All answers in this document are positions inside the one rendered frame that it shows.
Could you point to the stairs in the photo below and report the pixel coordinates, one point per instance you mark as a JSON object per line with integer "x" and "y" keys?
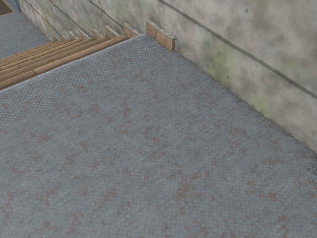
{"x": 46, "y": 57}

